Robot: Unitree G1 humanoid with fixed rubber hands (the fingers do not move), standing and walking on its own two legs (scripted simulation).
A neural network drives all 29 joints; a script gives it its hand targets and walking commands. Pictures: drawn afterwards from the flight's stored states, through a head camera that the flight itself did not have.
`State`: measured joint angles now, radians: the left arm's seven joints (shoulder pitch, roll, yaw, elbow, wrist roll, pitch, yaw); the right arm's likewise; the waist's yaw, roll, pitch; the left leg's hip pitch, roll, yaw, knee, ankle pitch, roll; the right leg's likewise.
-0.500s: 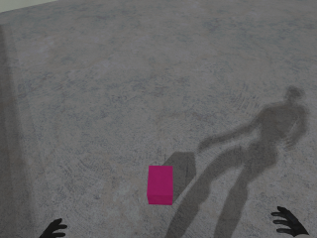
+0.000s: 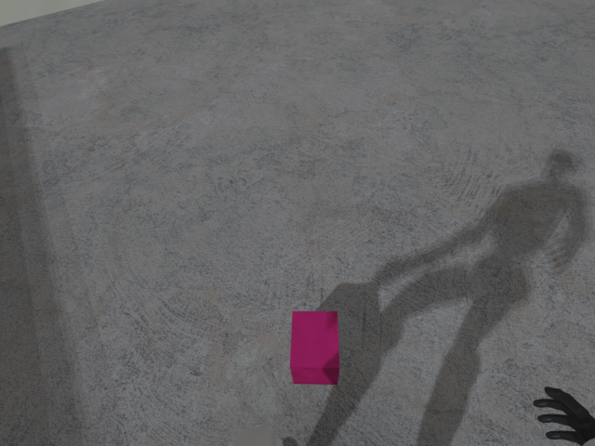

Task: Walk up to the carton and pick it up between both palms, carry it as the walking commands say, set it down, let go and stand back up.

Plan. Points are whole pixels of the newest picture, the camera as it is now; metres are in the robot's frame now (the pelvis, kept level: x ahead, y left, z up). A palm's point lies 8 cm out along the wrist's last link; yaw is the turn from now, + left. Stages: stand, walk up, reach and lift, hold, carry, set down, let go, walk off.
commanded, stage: walk up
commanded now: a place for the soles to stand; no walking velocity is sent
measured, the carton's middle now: (315, 348) +0.47 +0.01 -0.68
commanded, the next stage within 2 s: reach and lift in 1.54 s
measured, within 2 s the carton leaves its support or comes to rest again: neither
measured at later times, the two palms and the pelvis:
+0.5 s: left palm (75, 406) +0.19 +0.37 -0.10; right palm (521, 428) +0.15 -0.27 -0.10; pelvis +0.06 +0.06 +0.00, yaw -5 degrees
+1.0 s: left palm (88, 383) +0.22 +0.36 -0.09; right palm (540, 441) +0.13 -0.28 -0.09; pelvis +0.06 +0.06 +0.01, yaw -7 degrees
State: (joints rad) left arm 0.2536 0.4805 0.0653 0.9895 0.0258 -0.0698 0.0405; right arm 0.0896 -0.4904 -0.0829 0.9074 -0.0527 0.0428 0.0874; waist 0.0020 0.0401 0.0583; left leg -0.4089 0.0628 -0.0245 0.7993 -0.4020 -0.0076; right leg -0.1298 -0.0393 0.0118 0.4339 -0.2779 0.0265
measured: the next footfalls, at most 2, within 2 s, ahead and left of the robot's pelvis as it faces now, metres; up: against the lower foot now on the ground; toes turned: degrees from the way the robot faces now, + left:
left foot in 0.08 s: +0.13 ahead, +0.18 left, +0.00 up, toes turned -10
right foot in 0.30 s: +0.09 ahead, -0.07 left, +0.00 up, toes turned -2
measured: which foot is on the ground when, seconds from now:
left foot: up 0.00-0.06, down 0.08-1.00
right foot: down 0.00-0.10, up 0.12-0.28, down 0.30-1.00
